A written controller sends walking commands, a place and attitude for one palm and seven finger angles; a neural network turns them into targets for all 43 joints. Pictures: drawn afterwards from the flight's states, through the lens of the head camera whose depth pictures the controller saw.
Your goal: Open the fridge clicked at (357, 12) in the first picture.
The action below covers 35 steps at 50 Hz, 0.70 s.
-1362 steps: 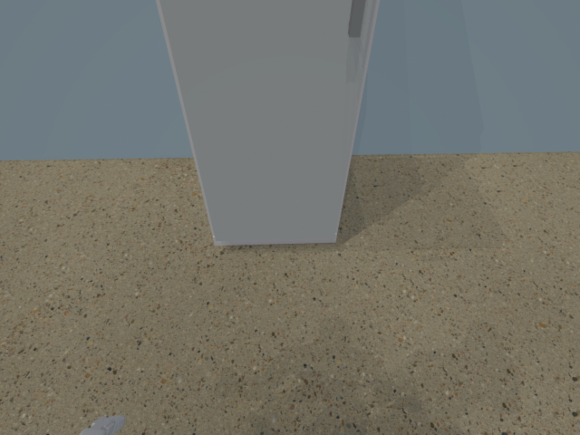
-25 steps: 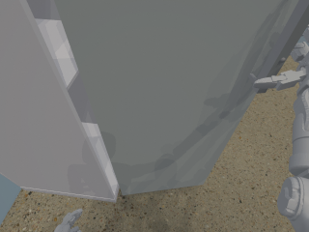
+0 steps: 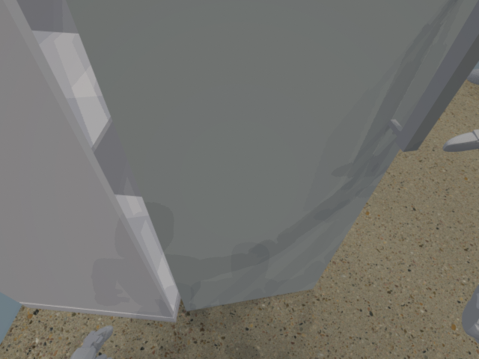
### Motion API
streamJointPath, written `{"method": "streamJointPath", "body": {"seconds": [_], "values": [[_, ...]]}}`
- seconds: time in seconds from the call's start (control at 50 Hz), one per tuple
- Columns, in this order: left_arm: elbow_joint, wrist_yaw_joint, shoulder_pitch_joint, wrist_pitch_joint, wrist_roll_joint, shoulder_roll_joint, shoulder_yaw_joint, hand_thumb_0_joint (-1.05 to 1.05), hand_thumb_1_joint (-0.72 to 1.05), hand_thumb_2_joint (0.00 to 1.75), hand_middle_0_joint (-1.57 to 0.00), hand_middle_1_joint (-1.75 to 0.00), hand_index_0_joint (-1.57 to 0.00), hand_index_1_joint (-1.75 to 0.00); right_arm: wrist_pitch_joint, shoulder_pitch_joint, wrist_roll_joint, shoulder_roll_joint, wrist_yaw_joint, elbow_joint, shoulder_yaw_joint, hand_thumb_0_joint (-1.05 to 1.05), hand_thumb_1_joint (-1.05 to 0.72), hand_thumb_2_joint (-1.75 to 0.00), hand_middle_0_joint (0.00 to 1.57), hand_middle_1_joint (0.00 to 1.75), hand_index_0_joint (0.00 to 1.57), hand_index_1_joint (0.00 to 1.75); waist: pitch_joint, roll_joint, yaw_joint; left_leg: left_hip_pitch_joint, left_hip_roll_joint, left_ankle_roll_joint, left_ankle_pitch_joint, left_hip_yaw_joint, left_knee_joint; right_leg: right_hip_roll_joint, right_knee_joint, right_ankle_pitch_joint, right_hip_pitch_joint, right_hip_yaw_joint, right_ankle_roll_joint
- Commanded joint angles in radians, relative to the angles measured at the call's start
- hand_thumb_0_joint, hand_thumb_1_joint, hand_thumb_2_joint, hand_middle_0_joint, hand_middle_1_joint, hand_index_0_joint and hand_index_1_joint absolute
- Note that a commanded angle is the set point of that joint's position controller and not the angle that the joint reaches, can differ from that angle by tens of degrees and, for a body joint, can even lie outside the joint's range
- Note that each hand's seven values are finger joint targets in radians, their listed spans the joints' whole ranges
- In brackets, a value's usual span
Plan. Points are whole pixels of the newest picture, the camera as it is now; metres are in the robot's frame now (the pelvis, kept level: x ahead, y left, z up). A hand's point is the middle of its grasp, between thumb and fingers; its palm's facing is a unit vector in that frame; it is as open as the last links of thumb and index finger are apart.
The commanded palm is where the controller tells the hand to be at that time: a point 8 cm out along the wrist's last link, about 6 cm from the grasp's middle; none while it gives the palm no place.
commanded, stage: slip the hand off the handle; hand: right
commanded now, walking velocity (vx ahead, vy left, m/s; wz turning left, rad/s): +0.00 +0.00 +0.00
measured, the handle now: (436, 74) +0.46 -0.22 +0.27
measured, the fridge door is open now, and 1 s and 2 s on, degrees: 75 75 75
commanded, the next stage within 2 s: draw the hand back to the body in 0.96 s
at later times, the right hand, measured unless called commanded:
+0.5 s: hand out of the picture +0.40 -0.32 +0.26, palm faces +0.20 +0.97 -0.14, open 14.7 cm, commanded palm +0.35 -0.36 +0.26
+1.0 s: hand out of the picture +0.32 -0.34 +0.26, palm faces +0.23 +0.96 -0.16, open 14.7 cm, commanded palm +0.28 -0.38 +0.26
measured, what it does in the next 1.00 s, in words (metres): stands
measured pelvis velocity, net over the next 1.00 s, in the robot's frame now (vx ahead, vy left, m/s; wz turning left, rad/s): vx -0.01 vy -0.02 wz -0.01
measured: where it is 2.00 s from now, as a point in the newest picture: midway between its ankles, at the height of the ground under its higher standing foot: outside the picture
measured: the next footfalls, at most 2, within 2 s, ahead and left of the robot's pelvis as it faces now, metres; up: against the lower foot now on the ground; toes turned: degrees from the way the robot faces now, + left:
none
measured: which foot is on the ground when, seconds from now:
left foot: down 0.00-1.00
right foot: down 0.00-1.00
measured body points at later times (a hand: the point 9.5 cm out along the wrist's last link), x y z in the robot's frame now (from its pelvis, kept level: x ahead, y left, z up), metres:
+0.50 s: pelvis +0.00 -0.02 +0.00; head +0.02 -0.02 +0.45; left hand +0.06 +0.25 -0.11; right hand +0.38 -0.37 +0.26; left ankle -0.04 +0.11 -0.73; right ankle +0.01 -0.15 -0.73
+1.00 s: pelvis -0.01 -0.02 +0.00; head -0.02 -0.01 +0.45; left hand +0.16 +0.22 -0.08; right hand +0.30 -0.39 +0.26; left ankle -0.04 +0.11 -0.73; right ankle +0.01 -0.15 -0.73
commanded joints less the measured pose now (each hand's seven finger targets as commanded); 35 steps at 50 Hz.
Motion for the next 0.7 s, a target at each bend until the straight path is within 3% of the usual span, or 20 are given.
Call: {"method": "streamJointPath", "body": {"seconds": [0.0, 0.04, 0.06, 0.14, 0.22, 0.24, 0.26, 0.32, 0.36, 0.38, 0.46, 0.48, 0.5, 0.54, 0.58, 0.62, 0.64, 0.66, 0.68], "values": [[-0.105, 0.015, 0.025, -0.025, 0.001, 0.153, 0.056, 0.00, 0.90, 0.90, -0.20, -0.30, -0.20, -0.30, -0.071, -0.449, 0.018, -0.339, 0.019, -0.177, -0.080, 0.00, 0.55, -0.20, 0.25, 1.15, 0.25, 1.15, -0.328, -0.027, 0.010, 0.020, -0.004, -0.011, 0.494, -0.044, -0.067, 0.067, 0.010, 0.339, 0.242, -0.010, -0.080], [-0.100, 0.017, 0.029, -0.020, 0.005, 0.152, 0.055, 0.00, 0.90, 0.90, -0.20, -0.30, -0.20, -0.30, -0.091, -0.459, 0.017, -0.337, 0.019, -0.183, -0.073, 0.00, 0.55, -0.20, 0.25, 1.15, 0.25, 1.15, -0.310, -0.047, 0.012, 0.011, -0.005, -0.008, 0.471, -0.042, -0.069, 0.065, 0.010, 0.331, 0.237, -0.008, -0.081], [-0.102, 0.014, 0.038, -0.021, 0.005, 0.153, 0.056, 0.00, 0.90, 0.90, -0.20, -0.30, -0.20, -0.30, -0.094, -0.442, 0.017, -0.358, 0.019, -0.156, -0.097, 0.00, 0.55, -0.20, 0.25, 1.15, 0.25, 1.15, -0.316, -0.024, 0.012, 0.006, -0.008, -0.010, 0.464, -0.039, -0.068, 0.063, 0.012, 0.327, 0.234, -0.005, -0.080], [-0.103, 0.019, 0.046, -0.014, 0.007, 0.156, 0.056, 0.00, 0.90, 0.90, -0.20, -0.30, -0.20, -0.30, -0.122, -0.474, 0.008, -0.373, 0.028, -0.185, -0.089, 0.00, 0.55, -0.20, 0.25, 1.15, 0.25, 1.15, -0.328, -0.091, 0.013, -0.016, -0.014, -0.001, 0.416, -0.034, -0.067, 0.057, 0.006, 0.333, 0.264, 0.002, -0.078], [-0.107, 0.021, 0.058, -0.010, 0.004, 0.161, 0.058, 0.00, 0.90, 0.90, -0.20, -0.30, -0.20, -0.30, -0.113, -0.442, 0.011, -0.415, 0.042, -0.142, -0.129, 0.00, 0.55, -0.20, 0.25, 1.15, 0.25, 1.15, -0.315, -0.060, 0.014, -0.028, -0.019, -0.004, 0.399, -0.031, -0.071, 0.053, 0.002, 0.327, 0.256, 0.004, -0.076], [-0.106, 0.022, 0.059, -0.009, 0.006, 0.164, 0.054, 0.00, 0.90, 0.90, -0.20, -0.30, -0.20, -0.30, -0.114, -0.430, 0.016, -0.411, 0.042, -0.148, -0.126, 0.00, 0.55, -0.20, 0.25, 1.15, 0.25, 1.15, -0.308, -0.085, 0.006, -0.026, -0.018, 0.000, 0.390, -0.030, -0.072, 0.053, -0.001, 0.320, 0.249, 0.005, -0.077], [-0.114, 0.020, 0.062, -0.009, 0.005, 0.160, 0.055, 0.00, 0.90, 0.90, -0.20, -0.30, -0.20, -0.30, -0.107, -0.393, 0.016, -0.402, 0.046, -0.138, -0.127, 0.00, 0.55, -0.20, 0.25, 1.15, 0.25, 1.15, -0.312, -0.067, 0.004, -0.025, -0.020, 0.000, 0.395, -0.026, -0.069, 0.052, 0.000, 0.329, 0.251, 0.008, -0.077], [-0.145, 0.018, 0.045, -0.008, 0.002, 0.161, 0.058, 0.00, 0.90, 0.90, -0.20, -0.30, -0.20, -0.30, -0.097, -0.317, 0.028, -0.429, 0.058, -0.224, -0.163, 0.00, 0.55, -0.20, 0.25, 1.15, 0.25, 1.15, -0.340, -0.085, -0.015, -0.004, -0.022, 0.000, 0.390, -0.024, -0.067, 0.051, -0.010, 0.336, 0.266, 0.008, -0.076], [-0.157, 0.017, 0.029, -0.010, 0.001, 0.154, 0.055, 0.00, 0.90, 0.90, -0.20, -0.30, -0.20, -0.30, -0.092, -0.256, 0.046, -0.394, 0.062, -0.267, -0.158, 0.00, 0.55, -0.20, 0.25, 1.15, 0.25, 1.15, -0.314, -0.089, -0.018, -0.005, -0.023, 0.003, 0.384, -0.015, -0.070, 0.048, -0.011, 0.338, 0.268, 0.012, -0.075], [-0.162, 0.020, 0.025, -0.010, -0.002, 0.157, 0.054, 0.00, 0.90, 0.90, -0.20, -0.30, -0.20, -0.30, -0.087, -0.231, 0.057, -0.411, 0.065, -0.297, -0.182, 0.00, 0.55, -0.20, 0.25, 1.15, 0.25, 1.15, -0.321, -0.082, -0.023, -0.007, -0.027, 0.002, 0.374, -0.015, -0.073, 0.045, -0.017, 0.333, 0.280, 0.013, -0.076], [-0.172, 0.031, -0.008, -0.026, -0.006, 0.150, 0.048, 0.00, 0.90, 0.90, -0.20, -0.30, -0.20, -0.30, -0.054, -0.206, 0.085, -0.367, 0.066, -0.377, -0.166, 0.00, 0.55, -0.20, 0.25, 1.15, 0.25, 1.15, -0.264, -0.082, -0.013, -0.036, -0.027, 0.000, 0.313, -0.008, -0.090, 0.044, -0.029, 0.274, 0.276, 0.017, -0.075], [-0.174, 0.035, -0.011, -0.028, -0.007, 0.152, 0.046, 0.00, 0.90, 0.90, -0.20, -0.30, -0.20, -0.30, -0.042, -0.182, 0.086, -0.386, 0.065, -0.392, -0.185, 0.00, 0.55, -0.20, 0.25, 1.15, 0.25, 1.15, -0.275, -0.093, -0.021, -0.036, -0.028, 0.001, 0.303, -0.009, -0.089, 0.043, -0.033, 0.273, 0.283, 0.020, -0.074], [-0.178, 0.038, -0.021, -0.032, -0.009, 0.147, 0.042, 0.00, 0.90, 0.90, -0.20, -0.30, -0.20, -0.30, -0.032, -0.197, 0.085, -0.359, 0.066, -0.417, -0.153, 0.00, 0.55, -0.20, 0.25, 1.15, 0.25, 1.15, -0.265, -0.098, -0.013, -0.047, -0.027, 0.000, 0.296, -0.006, -0.090, 0.043, -0.036, 0.272, 0.292, 0.023, -0.073], [-0.171, 0.043, -0.032, -0.040, -0.007, 0.143, 0.036, 0.00, 0.90, 0.90, -0.20, -0.30, -0.20, -0.30, -0.021, -0.204, 0.085, -0.361, 0.056, -0.457, -0.153, 0.00, 0.55, -0.20, 0.25, 1.15, 0.25, 1.15, -0.250, -0.142, -0.017, -0.057, -0.024, 0.004, 0.261, -0.009, -0.101, 0.042, -0.037, 0.239, 0.299, 0.025, -0.071], [-0.172, 0.045, -0.034, -0.048, -0.006, 0.142, 0.033, 0.00, 0.90, 0.90, -0.20, -0.30, -0.20, -0.30, -0.011, -0.188, 0.086, -0.347, 0.055, -0.448, -0.147, 0.00, 0.55, -0.20, 0.25, 1.15, 0.25, 1.15, -0.247, -0.106, -0.010, -0.063, -0.026, 0.003, 0.251, -0.003, -0.101, 0.043, -0.040, 0.235, 0.296, 0.036, -0.068], [-0.176, 0.049, -0.052, -0.056, -0.007, 0.139, 0.030, 0.00, 0.90, 0.90, -0.20, -0.30, -0.20, -0.30, -0.012, -0.190, 0.088, -0.355, 0.060, -0.480, -0.150, 0.00, 0.55, -0.20, 0.25, 1.15, 0.25, 1.15, -0.254, -0.125, -0.012, -0.060, -0.024, 0.005, 0.245, -0.002, -0.098, 0.043, -0.041, 0.235, 0.309, 0.041, -0.065], [-0.174, 0.050, -0.058, -0.058, -0.005, 0.134, 0.025, 0.00, 0.90, 0.90, -0.20, -0.30, -0.20, -0.30, -0.019, -0.195, 0.090, -0.328, 0.059, -0.514, -0.126, 0.00, 0.55, -0.20, 0.25, 1.15, 0.25, 1.15, -0.255, -0.144, -0.013, -0.054, -0.023, 0.009, 0.252, -0.003, -0.101, 0.043, -0.040, 0.240, 0.322, 0.040, -0.066], [-0.179, 0.048, -0.063, -0.062, -0.007, 0.130, 0.025, 0.00, 0.90, 0.90, -0.20, -0.30, -0.20, -0.30, -0.010, -0.156, 0.098, -0.309, 0.062, -0.482, -0.121, 0.00, 0.55, -0.20, 0.25, 1.15, 0.25, 1.15, -0.243, -0.132, -0.012, -0.061, -0.022, 0.007, 0.240, -0.002, -0.102, 0.045, -0.038, 0.224, 0.312, 0.044, -0.065], [-0.175, 0.051, -0.064, -0.064, -0.008, 0.135, 0.023, 0.00, 0.90, 0.90, -0.20, -0.30, -0.20, -0.30, -0.007, -0.160, 0.103, -0.325, 0.066, -0.484, -0.135, 0.00, 0.55, -0.20, 0.25, 1.15, 0.25, 1.15, -0.245, -0.105, -0.009, -0.061, -0.024, 0.004, 0.239, -0.001, -0.104, 0.044, -0.041, 0.217, 0.311, 0.044, -0.065]]}}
